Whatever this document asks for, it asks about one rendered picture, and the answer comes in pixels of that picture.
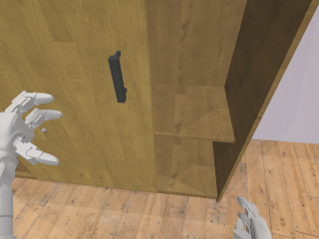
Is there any left robot hand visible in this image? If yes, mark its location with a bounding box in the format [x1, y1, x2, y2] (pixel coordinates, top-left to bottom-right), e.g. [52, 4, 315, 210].
[0, 91, 63, 165]

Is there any robot left forearm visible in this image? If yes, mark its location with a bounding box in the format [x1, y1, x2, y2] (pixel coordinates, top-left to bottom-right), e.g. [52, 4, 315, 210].
[0, 149, 19, 239]

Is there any right robot hand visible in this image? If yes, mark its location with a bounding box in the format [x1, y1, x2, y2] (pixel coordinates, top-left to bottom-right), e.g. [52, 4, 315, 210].
[233, 195, 272, 239]

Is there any handle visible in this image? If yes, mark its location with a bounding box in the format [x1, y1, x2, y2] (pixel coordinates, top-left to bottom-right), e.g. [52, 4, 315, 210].
[108, 50, 127, 104]

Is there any wardrobe door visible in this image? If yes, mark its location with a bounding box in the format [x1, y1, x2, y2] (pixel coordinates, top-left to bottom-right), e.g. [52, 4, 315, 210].
[15, 158, 31, 172]
[0, 0, 158, 193]

